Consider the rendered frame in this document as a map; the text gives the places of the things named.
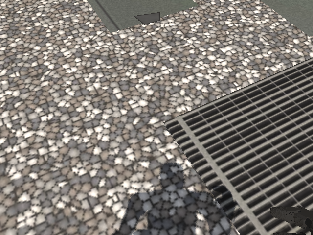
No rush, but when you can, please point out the robot right hand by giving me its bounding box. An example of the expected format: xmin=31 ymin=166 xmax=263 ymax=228
xmin=270 ymin=206 xmax=313 ymax=235

